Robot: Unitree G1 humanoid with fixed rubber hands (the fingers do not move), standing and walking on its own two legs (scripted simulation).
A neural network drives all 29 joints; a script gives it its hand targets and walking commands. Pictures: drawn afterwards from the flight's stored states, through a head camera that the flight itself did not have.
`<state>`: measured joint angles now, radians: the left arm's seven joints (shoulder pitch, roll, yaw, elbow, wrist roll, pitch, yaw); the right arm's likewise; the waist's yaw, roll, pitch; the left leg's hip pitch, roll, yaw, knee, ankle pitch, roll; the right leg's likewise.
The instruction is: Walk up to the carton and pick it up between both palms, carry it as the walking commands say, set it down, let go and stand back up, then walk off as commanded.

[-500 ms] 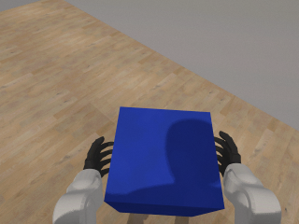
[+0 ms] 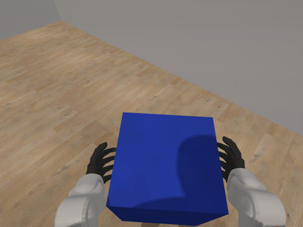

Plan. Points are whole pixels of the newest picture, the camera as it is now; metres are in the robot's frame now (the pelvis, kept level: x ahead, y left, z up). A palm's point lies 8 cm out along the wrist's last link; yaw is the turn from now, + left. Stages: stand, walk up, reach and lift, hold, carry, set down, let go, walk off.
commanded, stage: carry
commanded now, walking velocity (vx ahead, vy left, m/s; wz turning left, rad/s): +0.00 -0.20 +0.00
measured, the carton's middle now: (163, 174) +0.27 +0.00 +0.02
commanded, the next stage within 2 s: none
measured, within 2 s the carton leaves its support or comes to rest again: neither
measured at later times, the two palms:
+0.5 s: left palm (144, 194) +0.19 +0.04 +0.09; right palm (290, 195) +0.20 -0.26 +0.08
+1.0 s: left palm (159, 212) +0.16 +0.01 +0.08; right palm out of the picture +0.17 -0.29 +0.09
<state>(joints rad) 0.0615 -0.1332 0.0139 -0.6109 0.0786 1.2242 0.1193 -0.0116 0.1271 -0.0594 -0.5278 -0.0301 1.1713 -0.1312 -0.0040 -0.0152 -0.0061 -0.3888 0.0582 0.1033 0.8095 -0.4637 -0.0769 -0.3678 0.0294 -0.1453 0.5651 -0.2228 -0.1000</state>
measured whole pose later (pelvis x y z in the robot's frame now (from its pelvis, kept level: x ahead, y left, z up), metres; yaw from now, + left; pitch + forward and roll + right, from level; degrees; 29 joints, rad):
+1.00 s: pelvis -0.07 -0.13 +0.00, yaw -1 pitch +2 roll +0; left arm 0.07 -0.13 0.01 -0.60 0.08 1.24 0.12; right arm -0.01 0.13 -0.06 -0.52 -0.03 1.19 -0.13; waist 0.00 -0.02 -0.02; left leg -0.32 0.05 0.12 0.63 -0.40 -0.06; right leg -0.36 0.06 -0.16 0.48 -0.17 -0.12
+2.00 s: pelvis -0.10 -0.26 +0.01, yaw -1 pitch +2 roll -2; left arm 0.06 -0.13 0.02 -0.59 0.08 1.24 0.12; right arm -0.01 0.13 -0.06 -0.52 -0.04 1.20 -0.13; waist 0.00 -0.01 -0.02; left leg -0.32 0.09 0.08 0.58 -0.30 0.01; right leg -0.44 0.02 -0.15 0.84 -0.35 -0.04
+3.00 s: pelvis -0.14 -0.24 +0.01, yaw +21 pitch +4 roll -3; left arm 0.04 -0.13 0.02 -0.63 0.07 1.21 0.13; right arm -0.02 0.13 -0.06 -0.53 -0.02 1.14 -0.13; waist 0.00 0.02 0.01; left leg -0.46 -0.06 -0.07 0.54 -0.15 0.07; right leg -0.37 0.01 -0.16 0.67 -0.51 0.07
